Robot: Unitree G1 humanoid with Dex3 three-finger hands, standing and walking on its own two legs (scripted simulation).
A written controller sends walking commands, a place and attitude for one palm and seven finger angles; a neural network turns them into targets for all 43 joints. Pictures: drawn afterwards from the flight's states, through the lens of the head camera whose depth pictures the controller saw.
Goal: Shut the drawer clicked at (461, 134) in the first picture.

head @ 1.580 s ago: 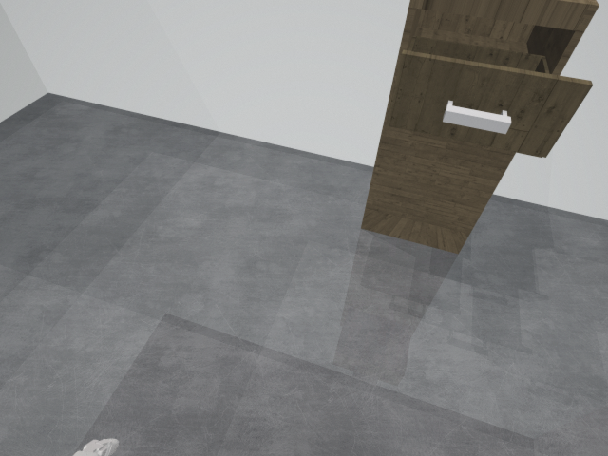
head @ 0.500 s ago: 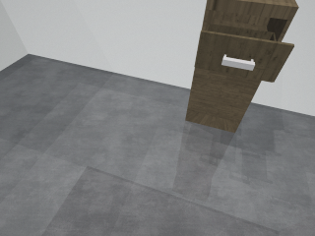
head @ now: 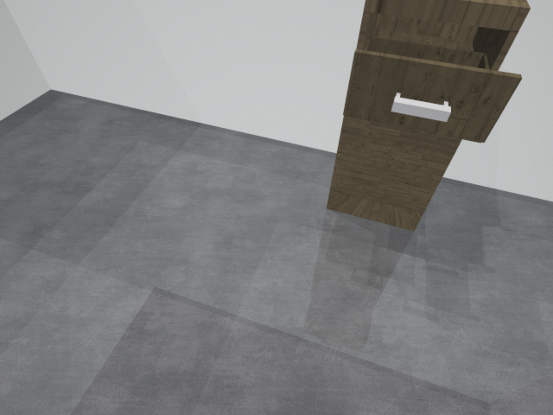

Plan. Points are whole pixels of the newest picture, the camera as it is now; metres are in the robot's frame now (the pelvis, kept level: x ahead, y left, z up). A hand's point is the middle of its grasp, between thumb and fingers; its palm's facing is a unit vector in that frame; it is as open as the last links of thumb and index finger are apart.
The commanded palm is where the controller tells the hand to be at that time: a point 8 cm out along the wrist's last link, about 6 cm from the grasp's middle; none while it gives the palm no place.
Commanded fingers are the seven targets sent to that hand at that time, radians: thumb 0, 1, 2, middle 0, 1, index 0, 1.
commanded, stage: walk to a spot facing it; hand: left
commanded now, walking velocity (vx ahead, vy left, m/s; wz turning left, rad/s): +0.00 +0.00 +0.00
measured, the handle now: (420, 104) +0.82 -0.31 +0.03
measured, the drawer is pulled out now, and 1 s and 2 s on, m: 0.28 0.28 0.28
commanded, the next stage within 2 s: none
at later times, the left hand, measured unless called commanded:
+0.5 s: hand out of the picture +0.06 +0.17 -0.18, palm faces -0.13 -0.95 -0.28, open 7.4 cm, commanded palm none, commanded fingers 0.00 0.90 0.90 -0.20 -0.30 -0.20 -0.30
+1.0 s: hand out of the picture +0.12 +0.21 -0.18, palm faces -0.36 -0.90 -0.25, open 7.4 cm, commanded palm none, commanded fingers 0.00 0.90 0.90 -0.20 -0.30 -0.20 -0.30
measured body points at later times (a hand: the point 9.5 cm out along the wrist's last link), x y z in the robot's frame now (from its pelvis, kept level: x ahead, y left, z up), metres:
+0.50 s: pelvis -0.02 -0.02 -0.02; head +0.01 -0.05 +0.42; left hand +0.07 +0.22 -0.16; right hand +0.02 -0.28 -0.18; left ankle -0.01 +0.12 -0.71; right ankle -0.01 -0.10 -0.75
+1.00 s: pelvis -0.03 +0.03 -0.01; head +0.00 +0.04 +0.44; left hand +0.14 +0.26 -0.16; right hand -0.03 -0.25 -0.13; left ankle +0.01 +0.14 -0.75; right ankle -0.04 -0.09 -0.71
